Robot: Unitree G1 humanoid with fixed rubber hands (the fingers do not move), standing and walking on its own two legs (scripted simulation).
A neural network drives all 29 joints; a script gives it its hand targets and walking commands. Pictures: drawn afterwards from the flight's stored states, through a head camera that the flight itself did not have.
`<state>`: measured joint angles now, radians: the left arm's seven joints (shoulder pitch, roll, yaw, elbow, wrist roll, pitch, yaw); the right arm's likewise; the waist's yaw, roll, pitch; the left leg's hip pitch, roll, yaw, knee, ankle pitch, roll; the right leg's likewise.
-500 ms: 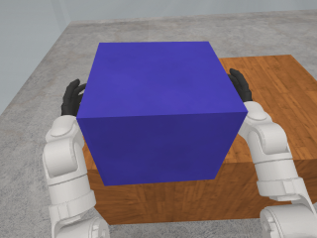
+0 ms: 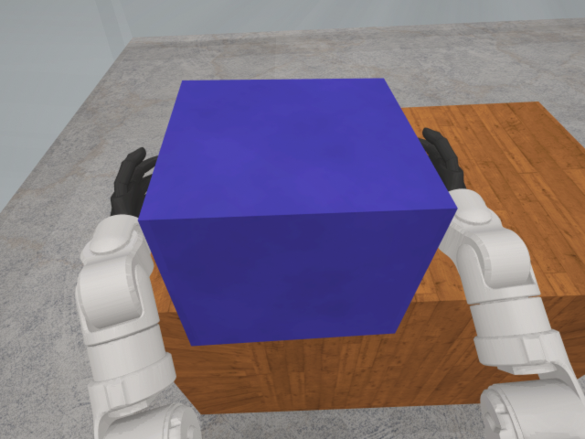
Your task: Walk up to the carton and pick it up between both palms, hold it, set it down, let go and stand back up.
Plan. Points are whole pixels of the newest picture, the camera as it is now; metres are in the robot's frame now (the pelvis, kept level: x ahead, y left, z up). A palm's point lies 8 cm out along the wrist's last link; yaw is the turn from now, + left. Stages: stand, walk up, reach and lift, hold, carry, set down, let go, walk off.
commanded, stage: hold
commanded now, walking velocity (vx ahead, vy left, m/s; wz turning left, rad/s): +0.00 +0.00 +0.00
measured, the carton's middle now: (290, 208) +0.39 +0.00 +0.12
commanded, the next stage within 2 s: none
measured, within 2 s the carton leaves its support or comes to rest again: neither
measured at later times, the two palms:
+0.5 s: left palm (133, 216) +0.33 +0.19 +0.18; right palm (447, 191) +0.34 -0.19 +0.17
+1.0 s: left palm (134, 215) +0.34 +0.19 +0.18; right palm (447, 190) +0.34 -0.19 +0.17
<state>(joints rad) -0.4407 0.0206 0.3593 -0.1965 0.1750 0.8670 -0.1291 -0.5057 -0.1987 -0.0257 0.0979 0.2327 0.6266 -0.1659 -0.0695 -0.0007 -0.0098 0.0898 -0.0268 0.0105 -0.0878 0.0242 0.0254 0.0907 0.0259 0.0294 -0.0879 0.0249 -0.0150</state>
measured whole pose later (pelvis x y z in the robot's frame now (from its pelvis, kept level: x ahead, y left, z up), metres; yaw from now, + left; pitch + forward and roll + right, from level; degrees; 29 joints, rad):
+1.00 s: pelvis -0.01 +0.00 +0.00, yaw +0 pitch -1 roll +0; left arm -0.46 0.02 0.36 -0.16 0.18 0.84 -0.13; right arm -0.52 -0.19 -0.04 0.12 0.22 0.62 -0.16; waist -0.07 0.00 -0.03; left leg 0.07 -0.03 0.01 -0.09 0.03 0.03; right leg 0.07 0.03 0.03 -0.09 0.04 -0.01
